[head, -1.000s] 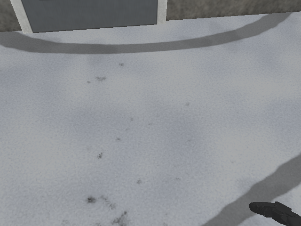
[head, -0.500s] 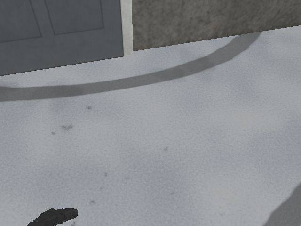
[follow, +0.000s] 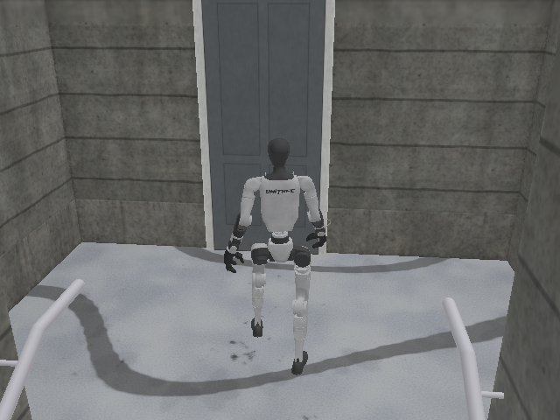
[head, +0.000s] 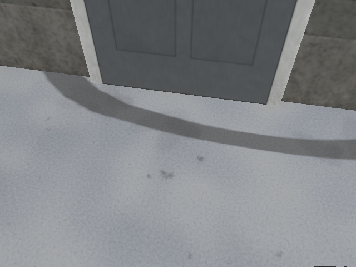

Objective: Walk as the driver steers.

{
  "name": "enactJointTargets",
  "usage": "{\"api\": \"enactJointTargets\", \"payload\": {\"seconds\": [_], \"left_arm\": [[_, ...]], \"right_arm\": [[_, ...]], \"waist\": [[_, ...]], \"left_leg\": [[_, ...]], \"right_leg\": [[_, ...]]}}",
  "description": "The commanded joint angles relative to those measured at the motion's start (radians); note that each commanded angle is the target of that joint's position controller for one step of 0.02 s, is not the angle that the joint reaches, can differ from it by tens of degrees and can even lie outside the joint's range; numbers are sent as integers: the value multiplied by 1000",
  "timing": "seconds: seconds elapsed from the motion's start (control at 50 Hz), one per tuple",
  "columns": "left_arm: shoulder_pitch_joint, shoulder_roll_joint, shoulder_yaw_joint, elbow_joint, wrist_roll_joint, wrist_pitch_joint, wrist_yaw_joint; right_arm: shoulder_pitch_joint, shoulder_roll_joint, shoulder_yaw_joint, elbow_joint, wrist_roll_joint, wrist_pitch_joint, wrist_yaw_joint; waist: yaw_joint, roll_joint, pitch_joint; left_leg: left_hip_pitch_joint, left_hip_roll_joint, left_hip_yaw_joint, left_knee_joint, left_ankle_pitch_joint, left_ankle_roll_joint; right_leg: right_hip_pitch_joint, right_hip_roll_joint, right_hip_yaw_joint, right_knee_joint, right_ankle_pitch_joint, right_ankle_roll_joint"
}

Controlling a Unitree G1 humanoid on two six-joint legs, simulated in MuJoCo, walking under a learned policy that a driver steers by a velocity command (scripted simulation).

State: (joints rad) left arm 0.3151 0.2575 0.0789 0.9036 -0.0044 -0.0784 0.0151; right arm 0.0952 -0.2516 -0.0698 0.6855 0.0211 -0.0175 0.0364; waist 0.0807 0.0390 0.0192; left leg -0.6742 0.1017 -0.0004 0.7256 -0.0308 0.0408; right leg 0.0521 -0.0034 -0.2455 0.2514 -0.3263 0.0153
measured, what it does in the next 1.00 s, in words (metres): walks ahead, turning left: left foot, then right foot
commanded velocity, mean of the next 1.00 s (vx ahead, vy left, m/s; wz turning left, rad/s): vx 0.49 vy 0.00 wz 0.40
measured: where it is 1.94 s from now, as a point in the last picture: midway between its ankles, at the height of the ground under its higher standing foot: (150, 210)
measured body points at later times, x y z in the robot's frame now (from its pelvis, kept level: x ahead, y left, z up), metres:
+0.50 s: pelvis +0.28 +0.05 +0.01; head +0.30 +0.08 +0.45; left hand +0.45 +0.35 -0.07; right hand +0.40 -0.21 -0.10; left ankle +0.18 +0.12 -0.73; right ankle +0.50 -0.05 -0.69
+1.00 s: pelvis +0.53 +0.12 +0.01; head +0.57 +0.14 +0.46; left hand +0.41 +0.38 -0.12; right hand +0.84 +0.02 -0.06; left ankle +0.63 +0.33 -0.70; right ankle +0.50 -0.02 -0.73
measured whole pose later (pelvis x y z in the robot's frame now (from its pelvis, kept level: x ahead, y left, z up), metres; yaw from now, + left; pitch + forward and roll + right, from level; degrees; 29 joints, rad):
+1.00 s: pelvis +0.53 +0.12 +0.01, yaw +23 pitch +2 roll -1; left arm 0.38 0.29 0.05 0.87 -0.01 -0.07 -0.01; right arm 0.05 -0.26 -0.03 0.63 0.00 -0.07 0.02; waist 0.12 0.03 0.02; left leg -0.60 0.06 -0.05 0.58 -0.02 0.00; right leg -0.04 0.03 0.00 0.28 -0.28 -0.02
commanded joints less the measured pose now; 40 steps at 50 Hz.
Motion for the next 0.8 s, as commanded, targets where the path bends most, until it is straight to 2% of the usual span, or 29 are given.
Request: {"api": "enactJointTargets", "payload": {"seconds": [0.02,0.04,0.06,0.08,0.1,0.12,0.14,0.16,0.18,0.2,0.22,0.24,0.28,0.34,0.4,0.48,0.54,0.56,0.58,0.6,0.62,0.64,0.66,0.68,0.7,0.72,0.76,0.8], "left_arm": [[-22,201,47,-48,-17,7,6],[-29,219,52,-51,-22,12,8],[-40,234,56,-54,-27,20,10],[-60,234,54,-59,-32,26,12],[-52,196,39,-75,-10,21,14],[24,44,-8,-139,29,-6,1],[-67,114,-1,-154,-10,-50,-14],[-154,155,10,-184,-45,-68,-21],[-163,144,4,-183,-32,-77,-15],[-159,147,10,-173,-4,-76,-7],[-139,156,18,-170,4,-64,-7],[-128,154,21,-175,7,-50,-9],[-139,127,16,-186,18,-29,-7],[-254,92,2,-224,24,-23,-6],[-355,73,-10,-251,13,-29,-18],[-428,102,-3,-287,-1,-42,-35],[-381,126,7,-280,-2,-58,-47],[-318,134,15,-265,1,-63,-46],[-219,161,30,-242,12,-68,-41],[-58,212,43,-227,25,-68,-35],[57,281,64,-175,29,-56,-41],[63,196,46,-173,-8,-51,-47],[9,139,29,-185,-12,-43,-41],[-47,127,19,-196,2,-34,-38],[-79,110,12,-191,9,-28,-37],[-91,110,6,-186,15,-30,-29],[-84,101,1,-170,7,-34,-26],[-65,136,8,-151,-4,-35,-23]], "right_arm": [[-92,-64,-14,-111,-1,-10,17],[-60,-83,-24,-111,-3,-6,18],[20,-111,-40,-96,-2,-3,17],[177,-156,-68,-54,1,-2,11],[347,-241,-105,-9,2,6,-9],[300,-346,-112,-18,10,-6,-15],[341,-273,-87,-49,-2,-21,-11],[305,-214,-70,-38,-11,-35,-8],[242,-183,-60,-44,-5,-42,-10],[171,-155,-50,-55,-6,-44,-11],[133,-131,-40,-70,-15,-46,-15],[122,-130,-38,-76,-17,-48,-17],[138,-146,-42,-68,-10,-54,-27],[186,-174,-50,-49,-6,-51,-47],[228,-175,-51,-31,-1,-43,-53],[284,-171,-51,-5,7,-34,-55],[286,-161,-50,4,0,-25,-62],[272,-155,-48,1,0,-23,-61],[260,-128,-38,-8,-3,-25,-57],[251,-89,-20,-31,-20,-28,-54],[422,-34,-4,-23,10,-37,-54],[411,-116,-12,-5,19,-43,-56],[281,-168,-25,-22,16,-44,-54],[198,-161,-22,-44,2,-46,-55],[149,-147,-22,-61,-14,-51,-52],[155,-132,-20,-70,-21,-52,-49],[179,-97,-12,-67,-14,-50,-45],[136,-73,1,-86,-18,-47,-44]], "waist": [[-30,-107,51],[-56,-129,20],[-107,-141,-28],[-196,-120,-104],[-262,-25,-194],[-127,242,-255],[-200,146,-386],[-205,93,-254],[-161,12,-177],[-117,-24,-125],[-83,-13,-107],[-66,-7,-99],[-57,-17,-78],[-89,-4,-38],[-132,35,-23],[-158,50,-14],[-136,88,-26],[-100,100,-45],[-52,90,-112],[17,0,-251],[-37,-338,-371],[-12,-287,-314],[14,-178,-168],[-3,-99,-95],[-24,-77,-34],[-57,-104,-22],[-76,-131,-33],[-71,-128,-24]], "left_leg": [[17,-36,63,-58,-99,44],[89,-72,95,-60,-154,64],[201,-116,123,-76,-194,89],[421,-164,135,-155,-132,125],[742,-87,-34,-177,-101,177],[1026,163,-604,-286,-253,350],[1078,229,-830,-431,-358,393],[1001,206,-691,-444,-276,339],[852,164,-563,-436,-177,302],[710,124,-468,-441,-73,272],[618,96,-414,-460,8,260],[568,84,-396,-480,45,260],[499,64,-341,-497,126,265],[448,14,-274,-500,130,232],[418,-24,-255,-481,32,187],[498,12,-351,-409,-44,176],[582,50,-401,-330,14,160],[585,34,-395,-282,104,146],[563,-17,-358,-161,207,117],[433,-73,-288,105,79,79],[65,-224,-181,441,-441,-5],[-84,-175,-215,573,-540,-13],[-131,-136,-207,609,-450,-15],[-109,-98,-163,587,-377,-13],[-91,-68,-145,525,-330,-13],[-39,-34,-135,466,-300,-13],[6,-15,-104,378,-294,-21],[-7,0,-76,269,-266,-38]], "right_leg": [[26,-299,59,14,673,-135],[37,-298,44,86,846,-126],[35,-288,28,212,992,-115],[-30,-252,0,414,1009,-88],[-283,-207,0,721,716,-39],[-734,2,94,1063,-221,18],[-838,20,327,1174,-260,4],[-919,-26,330,1162,-161,-18],[-879,-72,331,1076,-70,-32],[-805,-103,330,989,-21,-26],[-735,-123,338,940,11,-21],[-700,-124,336,904,27,-10],[-688,-114,315,820,65,19],[-694,-80,301,606,245,48],[-620,-30,294,396,405,46],[-593,-1,320,278,390,27],[-537,0,308,237,294,-13],[-450,14,283,200,283,-37],[-288,-3,289,190,294,-75],[-23,-157,445,224,306,-146],[311,-365,900,146,107,-330],[301,-392,1051,60,-149,-331],[175,-351,912,39,-173,-288],[44,-311,793,25,-85,-259],[-63,-274,712,1,21,-254],[-130,-242,651,-19,97,-237],[-174,-212,580,-49,190,-239],[-193,-219,528,-78,265,-256]]}}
